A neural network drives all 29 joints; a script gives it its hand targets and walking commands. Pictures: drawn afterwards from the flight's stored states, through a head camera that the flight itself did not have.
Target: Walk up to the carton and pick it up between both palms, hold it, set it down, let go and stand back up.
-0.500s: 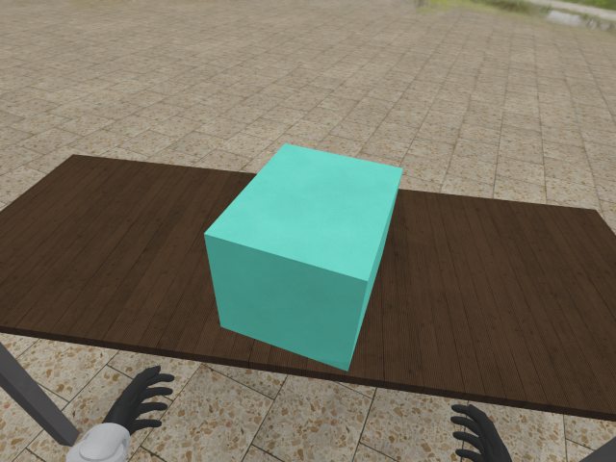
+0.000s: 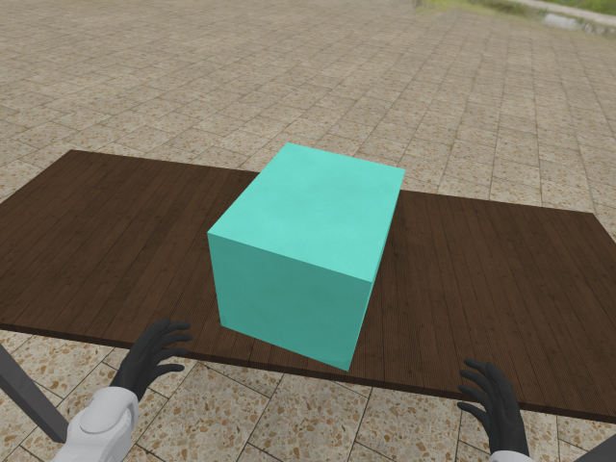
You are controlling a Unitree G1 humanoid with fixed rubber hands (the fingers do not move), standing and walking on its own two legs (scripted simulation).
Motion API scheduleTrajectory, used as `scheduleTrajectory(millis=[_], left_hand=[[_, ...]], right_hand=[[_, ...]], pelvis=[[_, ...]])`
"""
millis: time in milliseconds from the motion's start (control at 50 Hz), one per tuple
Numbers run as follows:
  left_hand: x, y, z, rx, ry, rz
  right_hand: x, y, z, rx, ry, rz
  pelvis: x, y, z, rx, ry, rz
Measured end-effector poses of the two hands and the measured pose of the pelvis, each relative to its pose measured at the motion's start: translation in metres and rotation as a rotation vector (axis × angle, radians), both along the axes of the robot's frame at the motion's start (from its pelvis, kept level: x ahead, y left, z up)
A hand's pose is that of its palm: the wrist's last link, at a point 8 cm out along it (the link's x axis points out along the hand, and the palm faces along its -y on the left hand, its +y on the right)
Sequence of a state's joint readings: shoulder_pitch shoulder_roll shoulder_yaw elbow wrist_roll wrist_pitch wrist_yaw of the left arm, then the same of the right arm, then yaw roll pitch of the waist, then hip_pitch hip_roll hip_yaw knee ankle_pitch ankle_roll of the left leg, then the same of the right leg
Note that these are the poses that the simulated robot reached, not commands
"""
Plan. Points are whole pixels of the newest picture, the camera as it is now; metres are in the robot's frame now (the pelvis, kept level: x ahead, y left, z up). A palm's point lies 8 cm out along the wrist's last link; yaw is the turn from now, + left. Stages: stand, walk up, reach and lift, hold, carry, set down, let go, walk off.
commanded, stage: reach and lift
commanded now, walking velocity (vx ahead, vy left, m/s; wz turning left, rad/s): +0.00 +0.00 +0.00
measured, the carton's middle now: (314, 246) +0.46 +0.00 +0.03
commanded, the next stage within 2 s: none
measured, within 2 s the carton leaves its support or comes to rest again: neither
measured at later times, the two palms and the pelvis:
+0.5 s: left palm (148, 340) +0.25 +0.21 +0.05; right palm (483, 386) +0.20 -0.20 +0.06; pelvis +0.03 +0.00 +0.00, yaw +0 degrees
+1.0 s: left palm (154, 285) +0.30 +0.21 +0.10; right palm (463, 322) +0.26 -0.18 +0.10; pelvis +0.03 +0.01 +0.00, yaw +0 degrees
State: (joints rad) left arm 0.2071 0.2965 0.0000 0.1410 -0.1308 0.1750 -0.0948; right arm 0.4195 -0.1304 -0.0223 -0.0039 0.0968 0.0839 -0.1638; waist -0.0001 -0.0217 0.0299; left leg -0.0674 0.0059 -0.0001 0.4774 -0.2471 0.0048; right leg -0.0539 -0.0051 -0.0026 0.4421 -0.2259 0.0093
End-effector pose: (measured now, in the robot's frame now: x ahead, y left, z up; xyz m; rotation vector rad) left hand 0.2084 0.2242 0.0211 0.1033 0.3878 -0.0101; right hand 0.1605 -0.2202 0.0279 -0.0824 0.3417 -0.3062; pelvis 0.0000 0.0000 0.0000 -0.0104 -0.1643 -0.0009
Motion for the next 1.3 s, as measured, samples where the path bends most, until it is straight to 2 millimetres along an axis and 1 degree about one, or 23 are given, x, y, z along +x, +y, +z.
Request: scheduleTrajectory(millis=[80,180,260,320,460,580,720,860,920,1140,1220,1260,1300], left_hand=[[0.008,-0.003,0.011,-0.019,-0.046,-0.017],[0.015,-0.004,0.017,-0.021,-0.070,-0.030],[0.021,-0.006,0.025,-0.027,-0.098,-0.041],[0.026,-0.008,0.030,-0.038,-0.119,-0.046],[0.036,-0.010,0.029,-0.047,-0.102,-0.048],[0.047,-0.012,0.034,-0.060,-0.099,-0.056],[0.066,-0.016,0.049,-0.072,-0.128,-0.075],[0.077,-0.010,0.055,-0.074,-0.097,-0.057],[0.083,-0.008,0.064,-0.074,-0.116,-0.050],[0.102,-0.011,0.096,-0.066,-0.157,-0.076],[0.117,-0.014,0.110,-0.059,-0.174,-0.088],[0.125,-0.016,0.114,-0.061,-0.174,-0.092],[0.133,-0.018,0.117,-0.063,-0.169,-0.094]], right_hand=[[0.002,0.007,0.013,0.015,-0.035,-0.020],[0.007,0.013,0.015,0.031,-0.022,-0.026],[0.012,0.017,0.022,0.038,-0.039,-0.025],[0.019,0.018,0.027,0.037,-0.059,-0.022],[0.038,0.021,0.032,0.054,-0.062,-0.015],[0.054,0.023,0.037,0.055,-0.063,-0.016],[0.076,0.028,0.047,0.060,-0.087,-0.007],[0.091,0.034,0.058,0.078,-0.110,0.001],[0.097,0.037,0.065,0.080,-0.129,0.010],[0.119,0.049,0.094,0.070,-0.179,0.039],[0.132,0.047,0.110,0.067,-0.212,0.032],[0.139,0.046,0.118,0.067,-0.233,0.029],[0.145,0.046,0.122,0.068,-0.238,0.030]], pelvis=[[0.004,0.001,0.000,-0.002,0.005,0.000],[0.009,0.002,0.001,-0.003,0.012,0.000],[0.013,0.003,0.001,-0.003,0.018,0.000],[0.016,0.002,0.001,-0.003,0.023,0.000],[0.025,0.003,0.001,-0.003,0.035,0.000],[0.032,0.003,0.001,-0.004,0.045,-0.001],[0.038,0.004,0.001,-0.005,0.052,-0.001],[0.038,0.006,0.001,-0.007,0.053,-0.001],[0.037,0.006,0.001,-0.008,0.051,-0.001],[0.030,0.008,0.001,-0.010,0.042,-0.001],[0.026,0.008,0.001,-0.010,0.037,-0.001],[0.025,0.008,0.001,-0.010,0.036,-0.001],[0.026,0.008,0.001,-0.010,0.036,-0.001]])
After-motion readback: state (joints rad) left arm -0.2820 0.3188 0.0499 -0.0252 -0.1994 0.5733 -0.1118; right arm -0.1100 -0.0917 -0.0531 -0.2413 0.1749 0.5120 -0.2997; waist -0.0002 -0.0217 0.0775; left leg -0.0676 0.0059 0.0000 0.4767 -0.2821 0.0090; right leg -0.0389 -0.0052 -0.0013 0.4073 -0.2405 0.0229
